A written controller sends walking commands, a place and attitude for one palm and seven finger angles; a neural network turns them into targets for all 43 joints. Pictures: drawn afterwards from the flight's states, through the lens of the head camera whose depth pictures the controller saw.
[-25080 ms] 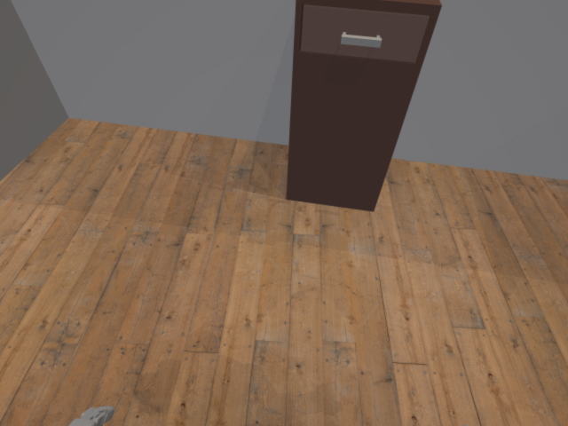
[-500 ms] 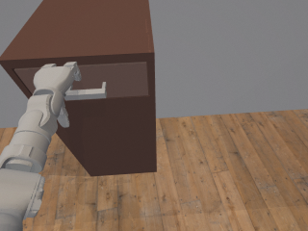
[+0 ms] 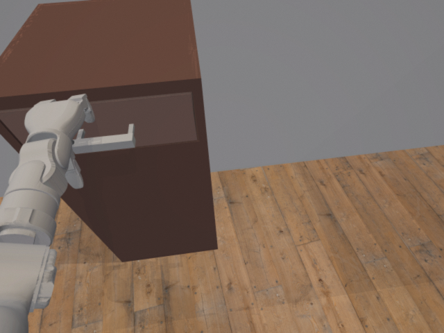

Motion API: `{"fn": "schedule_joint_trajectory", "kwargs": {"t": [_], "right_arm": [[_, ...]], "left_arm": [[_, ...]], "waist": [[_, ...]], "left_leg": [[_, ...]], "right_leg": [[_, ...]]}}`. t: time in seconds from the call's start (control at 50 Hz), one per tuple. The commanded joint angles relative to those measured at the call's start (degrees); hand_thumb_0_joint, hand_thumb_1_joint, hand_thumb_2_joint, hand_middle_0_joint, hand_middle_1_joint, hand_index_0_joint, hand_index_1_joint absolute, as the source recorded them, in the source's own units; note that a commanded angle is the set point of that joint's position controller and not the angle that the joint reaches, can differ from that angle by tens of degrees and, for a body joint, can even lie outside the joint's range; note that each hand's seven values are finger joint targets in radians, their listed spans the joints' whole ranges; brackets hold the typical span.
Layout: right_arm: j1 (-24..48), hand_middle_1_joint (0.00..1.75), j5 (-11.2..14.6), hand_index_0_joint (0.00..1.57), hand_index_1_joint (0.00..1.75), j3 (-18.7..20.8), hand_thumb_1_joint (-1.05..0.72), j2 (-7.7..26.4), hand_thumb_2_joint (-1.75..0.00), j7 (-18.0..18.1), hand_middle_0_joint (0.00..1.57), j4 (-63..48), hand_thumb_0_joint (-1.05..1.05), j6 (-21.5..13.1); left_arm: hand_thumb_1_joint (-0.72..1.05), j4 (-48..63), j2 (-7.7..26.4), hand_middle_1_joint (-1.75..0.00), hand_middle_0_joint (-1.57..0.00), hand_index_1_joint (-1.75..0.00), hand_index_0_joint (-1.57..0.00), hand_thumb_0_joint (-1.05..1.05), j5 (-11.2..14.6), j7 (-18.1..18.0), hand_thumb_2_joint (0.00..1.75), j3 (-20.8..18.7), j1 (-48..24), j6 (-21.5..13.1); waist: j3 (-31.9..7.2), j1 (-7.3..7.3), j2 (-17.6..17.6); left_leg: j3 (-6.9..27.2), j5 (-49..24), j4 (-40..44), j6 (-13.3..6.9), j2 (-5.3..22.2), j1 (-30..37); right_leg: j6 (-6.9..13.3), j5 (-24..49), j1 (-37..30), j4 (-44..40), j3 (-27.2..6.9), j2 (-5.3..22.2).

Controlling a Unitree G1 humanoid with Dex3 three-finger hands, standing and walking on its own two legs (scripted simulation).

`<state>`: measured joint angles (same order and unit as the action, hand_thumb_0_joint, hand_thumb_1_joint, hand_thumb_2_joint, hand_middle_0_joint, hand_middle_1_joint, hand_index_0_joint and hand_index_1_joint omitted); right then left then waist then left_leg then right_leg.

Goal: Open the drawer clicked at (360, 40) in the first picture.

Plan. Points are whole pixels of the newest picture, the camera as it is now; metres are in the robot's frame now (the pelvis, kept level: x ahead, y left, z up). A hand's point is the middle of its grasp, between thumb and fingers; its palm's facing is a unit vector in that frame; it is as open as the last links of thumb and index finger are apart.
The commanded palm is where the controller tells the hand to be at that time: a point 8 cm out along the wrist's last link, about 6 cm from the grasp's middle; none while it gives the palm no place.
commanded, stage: re-aim the fingers above the handle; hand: left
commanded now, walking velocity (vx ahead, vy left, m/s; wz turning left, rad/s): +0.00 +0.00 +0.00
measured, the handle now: (105, 137) +0.51 +0.26 +0.06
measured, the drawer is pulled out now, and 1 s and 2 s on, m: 0.00 0.00 0.00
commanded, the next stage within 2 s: lower the fingers behind the handle in 0.68 s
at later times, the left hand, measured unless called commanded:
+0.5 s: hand (72, 143) +0.44 +0.28 +0.11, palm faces -0.09 -0.02 -1.00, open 13.9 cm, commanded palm +0.42 +0.27 +0.17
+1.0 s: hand (82, 153) +0.43 +0.27 +0.09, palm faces -0.13 -0.05 -0.99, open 13.8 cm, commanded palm +0.42 +0.28 +0.16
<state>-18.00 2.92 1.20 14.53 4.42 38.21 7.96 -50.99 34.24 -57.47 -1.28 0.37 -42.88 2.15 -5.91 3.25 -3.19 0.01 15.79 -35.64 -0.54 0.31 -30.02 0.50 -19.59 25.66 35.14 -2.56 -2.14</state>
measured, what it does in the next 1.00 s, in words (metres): stands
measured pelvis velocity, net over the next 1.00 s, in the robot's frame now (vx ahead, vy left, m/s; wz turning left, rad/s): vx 0.00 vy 0.00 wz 0.03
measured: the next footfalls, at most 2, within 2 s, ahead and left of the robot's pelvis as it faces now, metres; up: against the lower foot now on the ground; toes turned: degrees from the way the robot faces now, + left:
none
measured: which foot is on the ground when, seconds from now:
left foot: down 0.00-1.00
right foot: down 0.00-1.00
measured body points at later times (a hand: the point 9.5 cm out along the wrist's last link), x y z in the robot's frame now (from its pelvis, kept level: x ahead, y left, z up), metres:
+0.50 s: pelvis +0.01 +0.00 +0.00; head +0.05 -0.01 +0.45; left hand +0.44 +0.28 +0.16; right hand +0.10 -0.26 -0.13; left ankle +0.01 +0.12 -0.72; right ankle -0.03 -0.12 -0.72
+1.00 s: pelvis +0.00 +0.00 +0.00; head +0.04 +0.00 +0.45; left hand +0.43 +0.27 +0.14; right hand +0.09 -0.26 -0.13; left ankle +0.01 +0.12 -0.72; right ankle -0.03 -0.12 -0.72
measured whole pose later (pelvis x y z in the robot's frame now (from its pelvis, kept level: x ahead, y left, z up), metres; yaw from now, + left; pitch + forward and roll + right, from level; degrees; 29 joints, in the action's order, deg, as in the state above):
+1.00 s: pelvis +0.00 +0.00 +0.00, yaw +1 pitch +10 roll -1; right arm -16.5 2.5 2.0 14.9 4.2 38.6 8.4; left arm -44.7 31.9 -55.4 2.3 4.5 -40.1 0.1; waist -5.5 2.2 -2.5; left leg 1.3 16.6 -37.1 -0.9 -0.5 -30.0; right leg 0.3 -20.5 24.6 35.5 -1.1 -1.5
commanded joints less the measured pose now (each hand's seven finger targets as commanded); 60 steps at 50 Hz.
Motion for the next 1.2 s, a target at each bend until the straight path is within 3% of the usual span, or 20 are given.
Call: {"fn": "schedule_joint_trajectory", "kwargs": {"t": [0.0, 0.08, 0.14, 0.2, 0.26, 0.32, 0.4, 0.5, 0.56, 0.62, 0.7, 0.78, 0.8, 0.86, 0.9, 0.92, 1.0, 1.04, 1.1, 1.18], "right_arm": [[-0.5, 0.30, -0.6, 0.20, 0.30, 4.1, -0.90, 8.3, -0.90, 1.1, 0.20, -6.3, 0.00, -2.5], [-0.2, 0.30, -0.5, 0.20, 0.30, 4.4, -0.90, 8.1, -0.90, 0.8, 0.20, -5.2, 0.00, -2.5], [-0.1, 0.30, -0.4, 0.20, 0.30, 4.1, -0.90, 8.5, -0.90, 0.2, 0.20, -4.1, 0.00, -2.4], [0.5, 0.30, -0.7, 0.20, 0.30, 3.7, -0.90, 8.9, -0.90, 0.1, 0.20, -3.8, 0.00, -2.3], [1.4, 0.30, -0.6, 0.20, 0.30, 3.4, -0.90, 8.4, -0.90, -0.3, 0.20, -4.4, 0.00, -2.5], [1.0, 0.30, -0.4, 0.20, 0.30, 3.6, -0.90, 9.1, -0.90, -0.4, 0.20, -5.0, 0.00, -2.2], [1.2, 0.30, -0.3, 0.20, 0.30, 3.7, -0.90, 9.3, -0.90, -0.1, 0.20, -6.0, 0.00, -1.9], [1.2, 0.30, -0.8, 0.20, 0.30, 3.5, -0.90, 8.8, -0.90, 0.9, 0.20, -5.8, 0.00, -1.5], [0.9, 0.30, -0.8, 0.20, 0.30, 3.3, -0.90, 8.0, -0.90, 0.6, 0.20, -5.5, 0.00, -1.6], [0.6, 0.30, -1.4, 0.20, 0.30, 3.7, -0.90, 7.6, -0.90, -0.2, 0.20, -5.4, 0.00, -2.0], [1.1, 0.30, -1.4, 0.20, 0.30, 3.8, -0.90, 7.9, -0.90, -1.1, 0.20, -4.9, 0.00, -2.0], [1.2, 0.30, -0.4, 0.20, 0.30, 3.9, -0.90, 9.4, -0.90, -1.2, 0.20, -5.1, 0.00, -1.5], [0.8, 0.30, -0.1, 0.20, 0.30, 4.1, -0.90, 9.5, -0.90, -1.1, 0.20, -5.6, 0.00, -1.4], [1.2, 0.30, -0.2, 0.20, 0.30, 3.9, -0.90, 9.6, -0.90, -0.1, 0.20, -5.6, 0.00, -1.2], [0.9, 0.30, -0.5, 0.20, 0.30, 3.8, -0.90, 9.4, -0.90, 0.7, 0.20, -5.6, 0.00, -1.4], [0.8, 0.30, -0.7, 0.20, 0.30, 3.8, -0.90, 9.2, -0.90, 1.1, 0.20, -5.3, 0.00, -1.5], [-0.1, 0.30, -1.2, 0.20, 0.30, 3.6, -0.90, 8.6, -0.90, 1.3, 0.20, -4.7, 0.00, -1.8], [-0.6, 0.30, -1.3, 0.20, 0.30, 3.8, -0.90, 7.9, -0.90, 0.7, 0.20, -4.8, 0.00, -2.3], [-0.8, 0.30, -1.7, 0.20, 0.30, 4.1, -0.90, 7.9, -0.90, -0.4, 0.20, -4.7, 0.00, -2.5], [-1.4, 0.30, -1.5, 0.20, 0.30, 4.3, -0.90, 8.7, -0.90, -1.3, 0.20, -4.4, 0.00, -2.6]], "left_arm": [[-0.50, 21.1, 9.0, -1.20, -0.30, -1.20, -0.30, 0.00, 1.5, 0.4, 0.30, 1.3, -24.2, -6.4], [-0.50, 24.5, 10.5, -1.20, -0.30, -1.20, -0.30, 0.00, 2.8, -1.7, 0.30, -1.4, -24.7, -8.5], [-0.50, 20.5, 14.7, -1.20, -0.30, -1.20, -0.30, 0.00, 2.0, -5.0, 0.30, -5.4, -26.1, -7.1], [-0.50, 18.0, 21.2, -1.20, -0.30, -1.20, -0.30, 0.00, 0.5, -8.1, 0.30, -10.5, -27.4, -4.5], [-0.50, 15.4, 18.1, -1.20, -0.30, -1.20, -0.30, 0.00, -0.7, -8.8, 0.30, -7.2, -26.1, -1.2], [-0.50, 12.6, 15.5, -1.20, -0.30, -1.20, -0.30, 0.00, -0.4, -5.9, 0.30, -4.4, -23.5, 1.1], [-0.50, 15.5, 6.3, -1.20, -0.30, -1.20, -0.30, 0.00, 2.3, 0.6, 0.30, 4.0, -22.4, 0.9], [-0.50, 21.7, 11.9, -1.20, -0.30, -1.20, -0.30, 0.00, 3.2, 2.8, 0.30, -1.3, -24.6, -5.7], [-0.50, 22.0, 14.9, -1.20, -0.30, -1.20, -0.30, 0.00, 2.3, -0.8, 0.30, -5.6, -26.0, -8.6], [-0.50, 24.4, 20.9, -1.20, -0.30, -1.20, -0.30, 0.00, 0.5, -6.3, 0.30, -12.0, -27.0, -8.6], [-0.50, 17.7, 19.5, -1.20, -0.30, -1.20, -0.30, 0.00, -0.2, -9.8, 0.30, -11.9, -21.0, -2.4], [-0.50, 13.1, 11.8, -1.20, -0.30, -1.20, -0.30, 0.00, -0.4, -5.9, 0.30, -1.9, -20.5, 4.0], [-0.50, 13.6, 8.3, -1.20, -0.30, -1.20, -0.30, 0.00, 0.4, -4.0, 0.30, 1.3, -20.3, 4.2], [-0.50, 15.9, 7.2, -1.20, -0.30, -1.20, -0.30, 0.00, 1.8, 0.4, 0.30, 3.4, -22.4, 2.5], [-0.50, 19.3, 8.4, -1.20, -0.30, -1.20, -0.30, 0.00, 2.5, 2.4, 0.30, 2.9, -25.7, -1.5], [-0.50, 20.0, 11.6, -1.20, -0.30, -1.20, -0.30, 0.00, 2.2, 2.4, 0.30, 0.0, -26.2, -3.6], [-0.50, 20.6, 17.6, -1.20, -0.30, -1.20, -0.30, 0.00, 0.6, -1.5, 0.30, -6.8, -27.1, -9.8], [-0.50, 19.7, 17.5, -1.20, -0.30, -1.20, -0.30, 0.00, 0.1, -5.2, 0.30, -8.8, -25.7, -10.5], [-0.50, 16.3, 18.8, -1.20, -0.30, -1.20, -0.30, 0.00, -1.1, -10.1, 0.30, -11.4, -23.2, -8.2], [-0.50, 10.5, 14.7, -1.20, -0.30, -1.20, -0.30, 0.00, -2.6, -12.3, 0.30, -6.4, -21.9, -1.5]], "waist": [[-20.0, 0.92, 0.0], [-17.9, 0.37, -3.0], [-16.4, -0.07, -2.0], [-19.5, -1.70, -1.7], [-21.4, -2.08, -3.7], [-22.1, -0.87, 0.3], [-19.1, 1.72, 3.7], [-18.2, 0.22, 2.6], [-17.6, -1.10, -1.2], [-23.7, -3.39, -6.2], [-24.3, -3.84, -1.8], [-21.1, -0.66, 2.4], [-20.4, 0.62, 3.8], [-17.8, 1.62, 4.4], [-17.1, 2.27, 4.4], [-17.5, 1.37, 2.8], [-16.7, -0.24, -2.7], [-18.4, -1.49, -4.7], [-21.6, -2.64, -3.7], [-23.2, -1.29, -0.7]], "left_leg": [[-1.7, -18.5, 0.4, -3.2, -1.7, 16.7], [-0.7, -18.2, 0.2, -2.6, -1.7, 18.0], [-0.4, -16.2, 0.4, -2.3, -1.9, 15.1], [-0.6, -16.0, 0.7, -1.9, -2.0, 12.8], [-1.4, -17.4, 0.5, -1.7, -2.0, 13.2], [-1.7, -18.8, 0.3, -2.1, -1.5, 14.0], [-1.5, -18.7, 0.6, -2.7, -1.4, 16.2], [-0.7, -18.5, 0.4, -2.9, -2.0, 16.6], [0.0, -19.7, 0.0, -2.4, -1.9, 15.5], [0.3, -24.5, -0.9, -1.5, -1.8, 17.0], [-1.0, -24.9, -0.8, -1.2, -1.5, 13.7], [-1.9, -20.0, 0.5, -1.8, -0.9, 13.9], [-1.5, -20.1, 0.6, -2.0, -1.0, 14.6], [-1.2, -17.1, 0.8, -2.7, -1.4, 16.3], [-0.7, -15.8, 0.8, -3.0, -1.6, 16.5], [-0.5, -15.5, 0.6, -3.0, -1.8, 16.4], [0.1, -15.0, -0.3, -2.4, -1.8, 14.4], [0.3, -16.2, -1.1, -1.9, -1.7, 13.8], [-0.1, -18.2, -2.1, -1.4, -1.6, 11.5], [-1.6, -16.6, -2.3, -1.5, -1.3, 10.1]], "right_leg": [[1.0, 21.5, -5.0, -4.8, 2.1, -0.4], [1.5, 18.5, -1.3, -4.1, 2.9, -0.9], [1.7, 16.4, -1.1, -3.6, 3.3, -1.0], [1.9, 16.2, -4.3, -2.8, 3.2, -0.7], [1.8, 18.5, -5.3, -2.4, 3.3, -0.7], [1.3, 20.8, -6.1, -2.8, 3.3, -0.6], [0.8, 21.7, -4.7, -4.7, 3.3, -0.4], [1.2, 21.6, -4.8, -4.5, 2.7, -0.3], [1.8, 19.7, -2.5, -2.6, 3.3, -0.8], [2.3, 21.4, -4.1, -0.6, 3.5, -1.0], [2.0, 23.9, -7.3, -0.5, 4.0, -1.1], [1.1, 21.1, -4.9, -2.7, 4.0, -0.8], [1.1, 20.6, -4.5, -3.5, 4.1, -0.8], [0.8, 19.0, -2.8, -4.8, 3.5, -0.6], [0.9, 18.1, -2.7, -5.2, 3.0, -0.4], [1.0, 17.9, -2.6, -4.7, 2.7, -0.5], [2.0, 14.4, 0.2, -2.7, 3.1, -0.8], [2.3, 14.4, 1.1, -1.0, 3.5, -1.1], [2.4, 16.3, -0.4, 0.6, 3.9, -1.3], [1.6, 17.2, -0.7, 0.3, 3.7, -1.2]]}}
